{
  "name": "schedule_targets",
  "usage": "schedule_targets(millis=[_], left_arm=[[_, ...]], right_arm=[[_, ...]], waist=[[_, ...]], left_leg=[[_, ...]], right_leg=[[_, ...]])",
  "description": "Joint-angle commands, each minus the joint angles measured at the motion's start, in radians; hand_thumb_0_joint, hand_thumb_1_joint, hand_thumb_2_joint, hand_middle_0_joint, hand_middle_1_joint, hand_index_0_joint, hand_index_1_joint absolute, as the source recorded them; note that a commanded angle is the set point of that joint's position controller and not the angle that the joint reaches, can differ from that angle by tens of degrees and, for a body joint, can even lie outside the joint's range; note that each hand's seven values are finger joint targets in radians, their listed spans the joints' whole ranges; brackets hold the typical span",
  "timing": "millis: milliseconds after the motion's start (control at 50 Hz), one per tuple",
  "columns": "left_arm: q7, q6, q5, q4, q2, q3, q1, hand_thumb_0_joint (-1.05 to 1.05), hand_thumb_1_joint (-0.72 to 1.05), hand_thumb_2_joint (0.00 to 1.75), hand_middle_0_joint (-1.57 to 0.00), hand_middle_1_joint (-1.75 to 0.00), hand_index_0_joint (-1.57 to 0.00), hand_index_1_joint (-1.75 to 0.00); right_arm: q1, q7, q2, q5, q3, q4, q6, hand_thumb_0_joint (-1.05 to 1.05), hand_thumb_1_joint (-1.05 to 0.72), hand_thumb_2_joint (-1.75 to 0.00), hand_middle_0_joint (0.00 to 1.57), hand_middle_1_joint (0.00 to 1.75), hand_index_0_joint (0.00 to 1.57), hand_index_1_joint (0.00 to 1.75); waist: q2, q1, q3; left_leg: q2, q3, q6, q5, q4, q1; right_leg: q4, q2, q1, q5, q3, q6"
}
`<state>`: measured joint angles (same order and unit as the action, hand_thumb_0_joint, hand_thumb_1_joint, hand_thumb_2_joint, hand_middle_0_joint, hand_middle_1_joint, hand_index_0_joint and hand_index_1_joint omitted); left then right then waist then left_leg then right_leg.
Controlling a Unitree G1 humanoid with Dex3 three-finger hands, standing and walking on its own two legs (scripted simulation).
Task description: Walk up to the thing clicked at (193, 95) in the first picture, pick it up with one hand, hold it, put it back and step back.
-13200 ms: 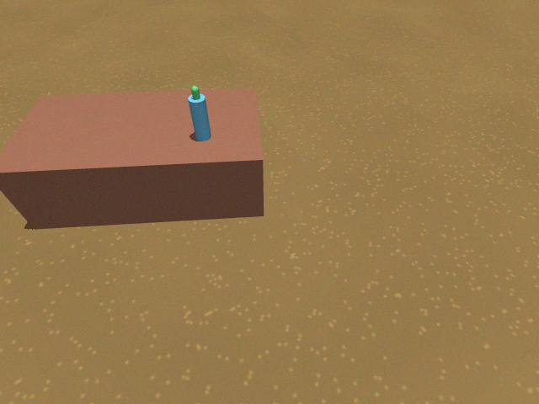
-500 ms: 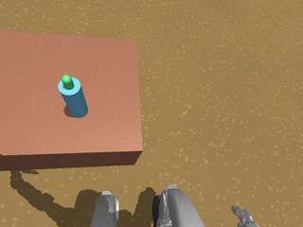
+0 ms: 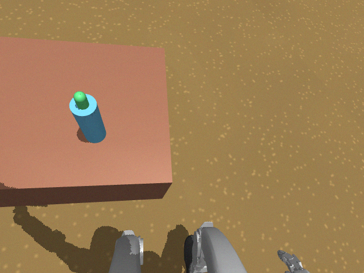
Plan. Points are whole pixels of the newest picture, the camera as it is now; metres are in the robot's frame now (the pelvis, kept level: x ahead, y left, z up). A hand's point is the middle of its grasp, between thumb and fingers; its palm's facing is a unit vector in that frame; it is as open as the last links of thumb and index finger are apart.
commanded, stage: go down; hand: left
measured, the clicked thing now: (88, 117) +0.53 +0.23 -0.19
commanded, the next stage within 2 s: approach in 1.46 s
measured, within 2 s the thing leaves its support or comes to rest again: neither
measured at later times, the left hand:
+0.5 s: hand out of the picture +0.41 +0.43 +0.08, palm faces +0.31 -0.95 +0.00, open 17.5 cm
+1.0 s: hand out of the picture +0.42 +0.44 +0.08, palm faces +0.33 -0.95 +0.00, open 17.6 cm
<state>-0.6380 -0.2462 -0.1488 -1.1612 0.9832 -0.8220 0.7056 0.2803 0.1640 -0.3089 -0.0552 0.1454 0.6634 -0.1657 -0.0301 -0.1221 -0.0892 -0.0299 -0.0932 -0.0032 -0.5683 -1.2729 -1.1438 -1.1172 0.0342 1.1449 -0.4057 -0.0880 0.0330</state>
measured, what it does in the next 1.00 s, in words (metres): stands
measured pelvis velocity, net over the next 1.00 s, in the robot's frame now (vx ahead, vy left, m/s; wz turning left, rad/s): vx -0.01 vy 0.00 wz -0.01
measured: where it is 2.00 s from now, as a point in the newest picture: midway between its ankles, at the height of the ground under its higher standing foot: outside the picture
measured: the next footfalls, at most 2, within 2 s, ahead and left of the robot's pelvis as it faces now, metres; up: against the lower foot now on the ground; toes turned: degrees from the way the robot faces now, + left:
none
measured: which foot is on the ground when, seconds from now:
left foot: down 0.00-1.00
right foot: down 0.00-1.00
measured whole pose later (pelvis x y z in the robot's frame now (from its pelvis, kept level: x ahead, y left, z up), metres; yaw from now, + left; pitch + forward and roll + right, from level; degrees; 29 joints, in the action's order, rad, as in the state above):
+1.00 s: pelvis -0.01 +0.00 -0.01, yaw +0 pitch +26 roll -6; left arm -0.61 -0.27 -0.15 -1.19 1.03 -0.84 0.77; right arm 0.28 0.15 -0.30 -0.05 0.16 0.65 -0.15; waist -0.03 -0.13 -0.08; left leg -0.03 -0.10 0.00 -0.57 -1.31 -1.20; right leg -1.14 0.03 1.19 -0.40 -0.09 0.03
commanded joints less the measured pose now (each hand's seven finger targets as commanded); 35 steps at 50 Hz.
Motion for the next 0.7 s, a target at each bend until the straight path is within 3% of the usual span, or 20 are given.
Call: schedule_targets(millis=[0, 60, 80, 100, 120, 220, 260, 280, 420, 440, 480, 540, 560, 680], left_arm=[[0.007, -0.065, -0.038, 0.166, 0.41, -0.033, 0.238, 0.0, -0.56, 0.04, -0.06, -0.04, -0.05, -0.06], [0.008, -0.072, -0.038, 0.177, 0.435, -0.035, 0.268, 0.0, -0.56, 0.03, -0.07, -0.04, -0.06, -0.05], [0.005, -0.074, -0.04, 0.177, 0.432, -0.034, 0.282, 0.0, -0.56, 0.03, -0.06, -0.04, -0.06, -0.05], [0.006, -0.078, -0.04, 0.181, 0.458, -0.051, 0.28, 0.0, -0.57, 0.03, -0.06, -0.04, -0.06, -0.05], [0.005, -0.079, -0.04, 0.17, 0.458, -0.047, 0.282, 0.0, -0.57, 0.02, -0.07, -0.05, -0.06, -0.05], [0.005, -0.085, -0.039, 0.163, 0.465, -0.047, 0.294, 0.0, -0.57, 0.03, -0.07, -0.05, -0.06, -0.06], [0.003, -0.087, -0.043, 0.157, 0.473, -0.054, 0.287, 0.0, -0.57, 0.04, -0.06, -0.05, -0.06, -0.06], [0.004, -0.093, -0.041, 0.198, 0.506, -0.066, 0.305, 0.0, -0.56, 0.02, -0.07, -0.05, -0.07, -0.06], [0.005, -0.098, -0.038, 0.184, 0.52, -0.069, 0.319, 0.0, -0.54, 0.04, -0.07, -0.06, -0.06, -0.06], [0.002, -0.095, -0.041, 0.158, 0.507, -0.071, 0.298, 0.0, -0.54, 0.05, -0.06, -0.06, -0.06, -0.06], [0.002, -0.091, -0.046, 0.154, 0.519, -0.081, 0.285, 0.0, -0.55, 0.04, -0.07, -0.05, -0.06, -0.06], [-0.009, -0.084, -0.05, 0.147, 0.473, -0.057, 0.266, 0.0, -0.57, 0.04, -0.07, -0.05, -0.06, -0.06], [-0.013, -0.084, -0.05, 0.171, 0.488, -0.058, 0.277, 0.0, -0.55, 0.04, -0.06, -0.05, -0.06, -0.06], [0.002, -0.085, -0.055, 0.203, 0.487, -0.063, 0.322, 0.0, -0.55, 0.04, -0.06, -0.05, -0.06, -0.05]], right_arm=[[0.15, 0.018, -0.214, 0.01, -0.081, -0.047, -0.02, 0.0, -0.9, -0.9, 0.2, 0.3, 0.2, 0.3], [0.149, 0.018, -0.217, 0.01, -0.083, -0.051, -0.018, 0.0, -0.9, -0.9, 0.2, 0.3, 0.2, 0.3], [0.149, 0.018, -0.22, 0.013, -0.085, -0.048, -0.019, 0.0, -0.89, -0.9, 0.2, 0.3, 0.2, 0.3], [0.143, 0.017, -0.219, 0.01, -0.081, -0.053, -0.02, 0.0, -0.89, -0.9, 0.2, 0.3, 0.2, 0.3], [0.141, 0.017, -0.217, 0.012, -0.08, -0.054, -0.02, 0.0, -0.89, -0.9, 0.2, 0.3, 0.2, 0.3], [0.139, 0.017, -0.218, 0.014, -0.077, -0.058, -0.019, 0.0, -0.89, -0.9, 0.2, 0.3, 0.2, 0.3], [0.145, 0.017, -0.224, 0.014, -0.074, -0.049, -0.021, 0.0, -0.89, -0.9, 0.2, 0.3, 0.2, 0.3], [0.144, 0.017, -0.221, 0.012, -0.072, -0.051, -0.021, 0.0, -0.89, -0.9, 0.2, 0.3, 0.2, 0.3], [0.139, 0.02, -0.224, 0.013, -0.072, -0.051, -0.02, 0.0, -0.89, -0.9, 0.2, 0.3, 0.2, 0.3], [0.137, 0.021, -0.224, 0.015, -0.069, -0.052, -0.02, 0.0, -0.89, -0.9, 0.2, 0.3, 0.2, 0.3], [0.14, 0.02, -0.219, 0.016, -0.066, -0.054, -0.02, 0.0, -0.9, -0.9, 0.2, 0.3, 0.2, 0.3], [0.15, 0.02, -0.22, 0.013, -0.067, -0.049, -0.017, 0.0, -0.9, -0.9, 0.2, 0.3, 0.2, 0.3], [0.15, 0.021, -0.227, 0.015, -0.072, -0.045, -0.019, 0.0, -0.89, -0.9, 0.2, 0.3, 0.2, 0.3], [0.151, 0.021, -0.223, 0.019, -0.078, -0.047, -0.019, 0.0, -0.89, -0.9, 0.2, 0.3, 0.2, 0.3]], waist=[[0.272, 0.034, -0.463], [0.25, 0.037, -0.464], [0.256, 0.024, -0.466], [0.267, 0.041, -0.468], [0.259, 0.034, -0.464], [0.264, 0.033, -0.48], [0.282, 0.025, -0.494], [0.297, 0.046, -0.516], [0.321, 0.039, -0.488], [0.305, 0.026, -0.478], [0.292, 0.037, -0.497], [0.288, 0.028, -0.511], [0.312, 0.031, -0.52], [0.305, 0.026, -0.527]], left_leg=[[0.007, -0.015, -0.013, 0.518, 0.183, 0.385], [0.012, -0.002, -0.004, 0.438, 0.185, 0.343], [0.01, -0.006, -0.006, 0.424, 0.186, 0.347], [0.013, 0.001, -0.004, 0.403, 0.188, 0.338], [0.015, 0.006, 0.0, 0.362, 0.192, 0.313], [0.018, 0.01, 0.001, 0.308, 0.194, 0.287], [0.013, -0.002, -0.005, 0.366, 0.181, 0.321], [0.015, 0.002, -0.005, 0.373, 0.18, 0.328], [0.014, -0.002, -0.007, 0.321, 0.182, 0.321], [0.014, -0.003, -0.006, 0.331, 0.173, 0.302], [0.019, 0.005, -0.001, 0.361, 0.164, 0.279], [0.015, 0.003, -0.002, 0.44, 0.146, 0.316], [0.011, -0.005, -0.008, 0.461, 0.149, 0.355], [0.011, -0.007, -0.008, 0.39, 0.164, 0.346]], right_leg=[[0.067, -0.035, -0.197, 0.209, 0.007, -0.067], [0.081, -0.033, -0.228, 0.184, 0.019, -0.063], [0.078, -0.034, -0.214, 0.176, 0.015, -0.063], [0.079, -0.031, -0.226, 0.165, 0.02, -0.062], [0.081, -0.031, -0.244, 0.149, 0.025, -0.062], [0.077, -0.031, -0.247, 0.121, 0.029, -0.062], [0.062, -0.033, -0.212, 0.145, 0.018, -0.063], [0.063, -0.032, -0.226, 0.145, 0.023, -0.064], [0.061, -0.034, -0.19, 0.104, 0.022, -0.067], [0.058, -0.034, -0.189, 0.119, 0.019, -0.065], [0.059, -0.031, -0.235, 0.151, 0.027, -0.063], [0.056, -0.03, -0.219, 0.198, 0.024, -0.061], [0.051, -0.033, -0.186, 0.193, 0.019, -0.063], [0.055, -0.035, -0.193, 0.151, 0.016, -0.064]])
